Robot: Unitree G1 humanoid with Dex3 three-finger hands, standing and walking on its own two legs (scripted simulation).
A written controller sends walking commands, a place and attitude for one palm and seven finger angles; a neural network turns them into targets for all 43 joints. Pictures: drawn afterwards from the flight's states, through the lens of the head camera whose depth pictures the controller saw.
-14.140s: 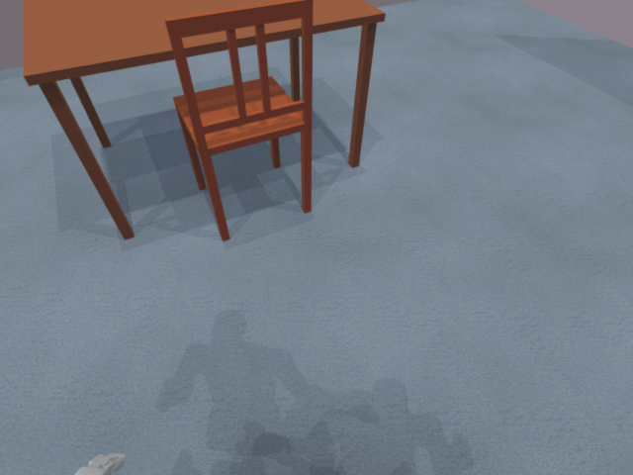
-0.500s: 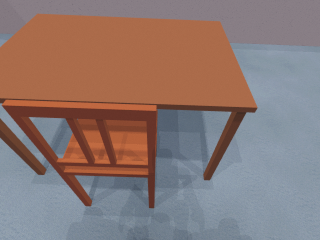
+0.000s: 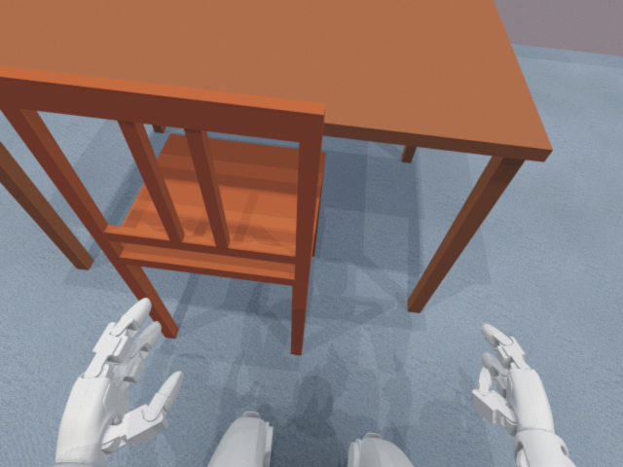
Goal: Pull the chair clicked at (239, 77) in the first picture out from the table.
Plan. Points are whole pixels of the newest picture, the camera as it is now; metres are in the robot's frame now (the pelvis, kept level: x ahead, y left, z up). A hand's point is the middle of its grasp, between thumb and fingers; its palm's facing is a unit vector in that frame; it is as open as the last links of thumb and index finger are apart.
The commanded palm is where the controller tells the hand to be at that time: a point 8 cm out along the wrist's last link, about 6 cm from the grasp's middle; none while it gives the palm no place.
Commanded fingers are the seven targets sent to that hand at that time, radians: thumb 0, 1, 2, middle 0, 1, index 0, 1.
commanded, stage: raise the hand toward the chair's back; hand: left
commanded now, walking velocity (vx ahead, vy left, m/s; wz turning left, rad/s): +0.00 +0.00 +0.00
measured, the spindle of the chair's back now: (157, 188) +0.49 +0.30 +0.01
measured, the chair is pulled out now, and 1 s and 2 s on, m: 0.00 0.00 0.00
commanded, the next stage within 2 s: aim the fingers beside a spindle in 1.62 s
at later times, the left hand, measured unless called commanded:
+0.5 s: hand (154, 352) +0.23 +0.20 +0.04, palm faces -0.02 -1.00 -0.05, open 14.1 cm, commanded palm +0.20 +0.26 +0.05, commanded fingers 0.00 -0.27 0.40 -0.08 -0.12 -0.08 -0.12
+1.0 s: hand (129, 331) +0.24 +0.23 +0.06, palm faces -0.02 -1.00 -0.06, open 16.9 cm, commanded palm +0.23 +0.29 +0.06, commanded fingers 0.00 -0.50 0.30 -0.06 -0.08 -0.06 -0.08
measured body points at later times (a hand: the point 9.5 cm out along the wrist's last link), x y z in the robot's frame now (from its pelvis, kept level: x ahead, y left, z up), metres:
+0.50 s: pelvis +0.01 +0.01 +0.01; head +0.09 +0.02 +0.45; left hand +0.23 +0.26 +0.05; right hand +0.16 -0.24 -0.08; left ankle +0.04 +0.13 -0.64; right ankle +0.02 -0.09 -0.64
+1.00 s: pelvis +0.01 +0.03 +0.01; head +0.08 +0.04 +0.46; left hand +0.24 +0.28 +0.07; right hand +0.20 -0.20 -0.06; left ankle +0.04 +0.13 -0.64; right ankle +0.02 -0.09 -0.64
